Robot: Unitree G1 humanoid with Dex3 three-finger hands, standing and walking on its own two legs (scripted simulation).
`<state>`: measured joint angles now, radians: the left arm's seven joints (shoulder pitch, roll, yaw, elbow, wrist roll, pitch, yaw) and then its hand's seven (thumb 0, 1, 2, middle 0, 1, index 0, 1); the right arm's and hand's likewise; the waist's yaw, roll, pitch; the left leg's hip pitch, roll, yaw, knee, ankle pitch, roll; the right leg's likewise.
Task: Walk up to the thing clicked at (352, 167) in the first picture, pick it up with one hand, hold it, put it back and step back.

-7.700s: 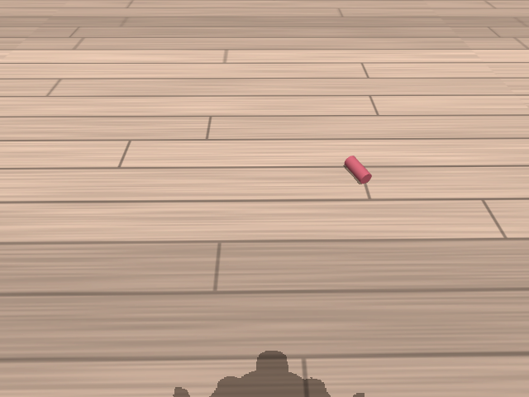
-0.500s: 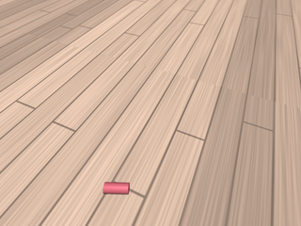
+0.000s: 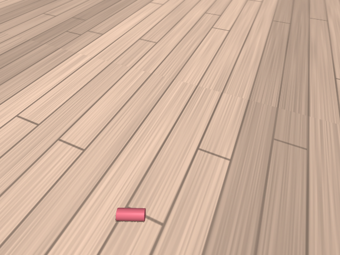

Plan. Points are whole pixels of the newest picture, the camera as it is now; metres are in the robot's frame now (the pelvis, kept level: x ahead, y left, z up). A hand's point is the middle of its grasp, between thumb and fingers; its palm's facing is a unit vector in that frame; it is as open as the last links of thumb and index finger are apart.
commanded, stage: stand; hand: left
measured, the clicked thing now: (131, 214) +0.46 +0.24 -0.75
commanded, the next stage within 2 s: walk up in 0.56 s
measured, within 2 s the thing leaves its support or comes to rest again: neither
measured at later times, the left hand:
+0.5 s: hand out of the picture +0.07 +0.26 -0.16, palm faces -0.02 -0.94 -0.35, open 7.4 cm
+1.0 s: hand out of the picture +0.09 +0.25 -0.16, palm faces +0.03 -0.94 -0.34, open 7.4 cm
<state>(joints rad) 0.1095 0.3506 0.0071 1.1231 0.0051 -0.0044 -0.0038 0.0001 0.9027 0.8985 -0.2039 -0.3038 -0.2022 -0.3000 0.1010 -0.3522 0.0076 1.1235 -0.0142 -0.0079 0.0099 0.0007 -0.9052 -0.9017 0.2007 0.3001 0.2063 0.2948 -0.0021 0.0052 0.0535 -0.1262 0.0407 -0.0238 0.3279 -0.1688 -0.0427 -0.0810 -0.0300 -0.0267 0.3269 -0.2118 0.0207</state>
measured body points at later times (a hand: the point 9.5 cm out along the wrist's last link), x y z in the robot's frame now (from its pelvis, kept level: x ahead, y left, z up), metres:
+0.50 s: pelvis +0.00 +0.00 +0.00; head +0.01 +0.00 +0.45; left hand +0.07 +0.30 -0.13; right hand +0.07 -0.30 -0.14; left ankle +0.01 +0.15 -0.75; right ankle -0.02 -0.13 -0.75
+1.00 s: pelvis +0.02 -0.01 -0.01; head +0.03 -0.01 +0.44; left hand +0.09 +0.30 -0.14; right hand +0.10 -0.31 -0.14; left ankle +0.01 +0.15 -0.75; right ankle -0.02 -0.13 -0.75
